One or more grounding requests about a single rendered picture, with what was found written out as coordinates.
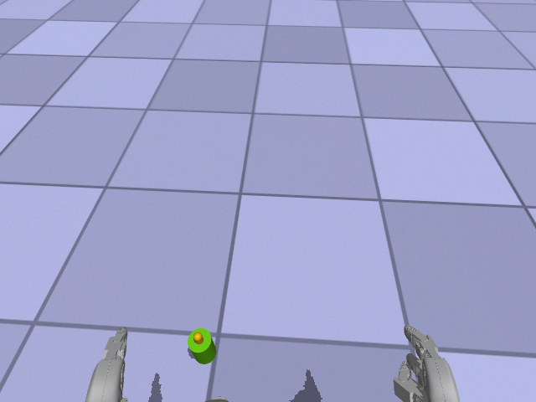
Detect bottle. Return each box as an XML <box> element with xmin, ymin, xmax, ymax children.
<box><xmin>188</xmin><ymin>328</ymin><xmax>216</xmax><ymax>364</ymax></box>

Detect right robot hand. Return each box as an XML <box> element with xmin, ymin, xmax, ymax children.
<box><xmin>394</xmin><ymin>325</ymin><xmax>460</xmax><ymax>402</ymax></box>

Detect left robot hand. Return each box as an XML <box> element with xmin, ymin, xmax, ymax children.
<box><xmin>85</xmin><ymin>327</ymin><xmax>128</xmax><ymax>402</ymax></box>

